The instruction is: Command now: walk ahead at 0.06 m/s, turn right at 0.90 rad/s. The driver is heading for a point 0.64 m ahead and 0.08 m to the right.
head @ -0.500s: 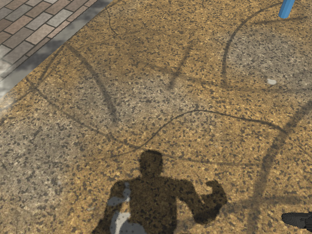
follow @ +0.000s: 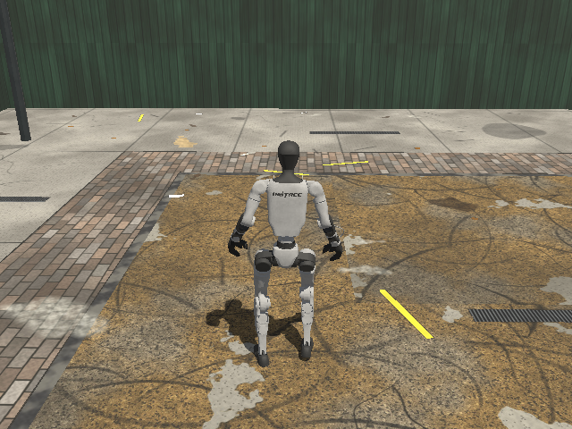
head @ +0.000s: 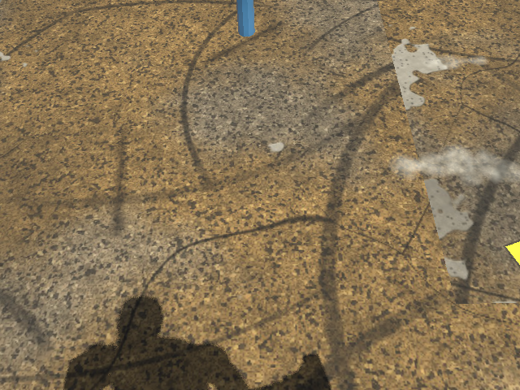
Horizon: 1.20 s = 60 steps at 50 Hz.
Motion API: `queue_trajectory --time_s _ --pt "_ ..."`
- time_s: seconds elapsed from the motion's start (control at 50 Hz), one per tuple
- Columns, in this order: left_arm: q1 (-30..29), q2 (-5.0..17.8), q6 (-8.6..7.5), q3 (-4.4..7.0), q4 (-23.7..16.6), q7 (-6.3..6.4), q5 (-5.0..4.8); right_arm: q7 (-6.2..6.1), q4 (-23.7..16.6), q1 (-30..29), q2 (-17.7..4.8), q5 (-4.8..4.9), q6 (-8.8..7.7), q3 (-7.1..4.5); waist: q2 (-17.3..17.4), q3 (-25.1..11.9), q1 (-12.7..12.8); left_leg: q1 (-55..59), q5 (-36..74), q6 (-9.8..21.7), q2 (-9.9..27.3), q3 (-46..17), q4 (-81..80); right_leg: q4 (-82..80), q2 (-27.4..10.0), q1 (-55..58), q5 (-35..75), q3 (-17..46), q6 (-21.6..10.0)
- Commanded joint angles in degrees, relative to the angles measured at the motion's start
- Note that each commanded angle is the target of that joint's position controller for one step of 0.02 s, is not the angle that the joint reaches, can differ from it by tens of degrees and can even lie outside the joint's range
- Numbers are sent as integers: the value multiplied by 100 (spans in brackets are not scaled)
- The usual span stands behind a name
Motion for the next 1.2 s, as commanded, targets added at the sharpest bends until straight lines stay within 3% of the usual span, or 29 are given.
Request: queue_trajectory --time_s 0.02,0.04,0.06,0.08,0.1,0.12,0.16,0.22,0.34,0.38,0.42,0.48,0.5,0.52,0.54,0.56,0.58,0.6,0.68,0.78,0.84,0.86,0.88,0.9,0.94,0.98,1.04,1.14,1.2 --pt "392 409 53 171 -362 -119 10 74 -380 -444 -870 155 -96 -248 658 -880 315 454 1432 812 1486 -604 -201 -994 157 1064 309 -227 -332" --pt "506 498 61 237 -323 -80 42 103 -289 -252 -756 184 -85 -240 433 -887 346 288 975 541 1297 -415 295 -1379 322 1472 615 -222 -500" --pt "836 904 42 390 -264 5 71 150 -165 113 -574 105 -55 -215 -442 -823 395 -372 62 123 834 -57 1448 -1962 95 2202 2160 461 -816" --pt "856 1770 9 563 -443 107 102 164 -456 129 -401 -154 -22 -145 -2299 -688 161 -2384 -2628 -488 -85 79 3406 -2180 -1280 3097 3994 2829 -1786" --pt "858 1597 -178 484 -602 25 290 108 -639 -416 -553 -203 -21 -164 -1577 -1353 549 -2787 -2783 -459 -425 -1320 4394 -2460 -1567 2975 3282 3566 -2382" --pt "740 1438 -308 433 -561 -23 281 67 -693 -634 -671 -49 -13 -200 -992 -1256 511 -2896 -2298 -294 -372 -1616 4588 -2593 -1345 2862 2711 3114 -2181" --pt "176 1084 -327 335 -605 66 36 -37 -565 -422 -705 -66 -27 -226 -497 -989 151 -2884 -1401 -169 -236 -1813 4120 -2535 -886 2505 2022 2578 -1643" --pt "-193 935 -219 260 -788 212 101 -10 -445 -223 -607 -81 -56 -206 -571 -1171 -40 -2160 -833 -287 -502 -1802 3483 -2418 -500 1997 2329 2276 -1490" --pt "-158 1053 -122 338 -825 269 46 88 -402 -325 -440 7 -65 -113 -751 -1173 106 -1469 -588 -392 -885 -2012 1801 -2303 -247 1742 1452 2922 -1411" --pt "-127 866 -142 243 -791 228 48 173 -272 31 -550 66 -93 -118 -888 -1445 166 -969 -499 -284 -682 -1794 1548 -2466 -258 1561 -753 2843 -1371" --pt "119 698 -233 110 -609 113 107 274 -269 193 -459 98 -190 -89 -1138 -1261 204 -350 -707 -122 -599 -1401 1518 -2605 -349 992 -2315 2954 -1414" --pt "-92 332 -390 -80 -510 62 194 321 45 1075 -327 92 -379 -54 -842 -629 -277 542 -1041 345 -423 -1403 465 -1924 -56 182 -2779 2345 -1117" --pt "-282 3 -457 -160 -593 100 171 314 214 1678 -575 6 -456 -73 122 -407 -388 778 -2322 697 338 -2991 -329 -60 467 -466 -2287 1539 -757" --pt "-336 47 -613 -153 -971 100 -49 372 107 1681 -1245 -122 -519 -163 1353 308 -128 934 -4264 1620 1373 -5792 -1771 1207 969 -2079 -1941 664 -446" --pt "-591 323 -806 -100 -990 105 -240 366 -43 1413 -1272 -142 -560 -188 1204 797 -133 650 -4871 1993 1714 -6848 -2186 1682 629 -2633 -1548 1000 -498" --pt "-743 538 -926 -52 -930 81 -243 323 -122 1292 -1015 -50 -565 -131 829 845 -135 696 -4170 1837 1582 -6265 -1962 1716 398 -2667 -822 1119 -489" --pt "-927 669 -717 -44 -777 -42 590 370 -16 1279 -984 -272 -328 -188 363 601 -121 530 -3729 1403 1091 -5326 -1925 1248 339 -2285 -200 837 -340" --pt "-878 536 -639 -49 -770 -127 660 325 -18 1442 -933 -203 -259 -174 664 454 -209 440 -2915 1198 693 -4664 -1894 986 381 -1758 35 635 -200" --pt "-937 32 -535 -240 -689 -276 410 260 223 1956 -720 -69 -232 -164 969 8 -342 429 -1430 1204 83 -3800 -1727 152 584 -736 290 283 101" --pt "-1613 20 -625 -276 -784 -210 268 231 294 2255 -822 -112 -176 -270 1077 -41 -592 594 -1258 1309 106 -4072 -1354 -1374 900 32 -107 242 170" --pt "-406 301 -746 -152 -410 22 216 242 152 1694 -894 -71 -245 -311 800 -510 185 -542 83 1013 -92 -3903 -441 -2259 852 2766 310 379 -89" --pt "594 749 -797 11 -174 147 326 272 101 1553 -777 1 -337 -286 297 -1088 748 -1320 392 830 -486 -3401 937 -2225 278 4313 -20 800 -271" --pt "1674 1436 -777 210 -44 237 540 253 -210 1553 -185 231 -432 -116 -1243 -2185 1218 -2694 -1064 571 -1103 -2417 2908 -2731 -1479 5981 -2599 2934 -672" --pt "1400 1443 -713 216 53 243 535 200 -369 1456 -202 143 -364 -27 -1561 -1998 872 -3285 -1645 609 -899 -2000 4015 -3227 -2086 5157 -3630 4555 -917" --pt "783 472 -723 -39 4 181 510 277 -268 1000 -381 -111 -225 -54 -306 -747 600 -3434 -800 624 -267 -1810 4576 -3140 -1617 3847 -2388 3142 -901" --pt "863 226 -778 -133 231 156 454 458 -299 830 -303 -234 -101 -41 -512 -236 439 -3445 -566 552 20 -1690 4486 -3476 -1196 3300 -1352 2014 -812" --pt "1174 121 -917 -153 572 58 328 617 -577 299 -153 -229 42 50 -592 119 370 -3911 -207 521 157 -1601 4705 -3650 -1063 3210 56 1084 -735" --pt "1004 121 -1050 -174 906 42 327 768 -1123 -738 -196 -204 53 209 -325 590 97 -3468 730 582 84 -1010 3496 -4100 -708 2552 2054 -660 -518" --pt "1339 413 -1071 -149 1168 92 280 817 -1177 -966 31 -287 -46 368 -78 601 92 -1633 973 809 -647 -141 1937 -3660 -584 2205 5805 -1105 -465"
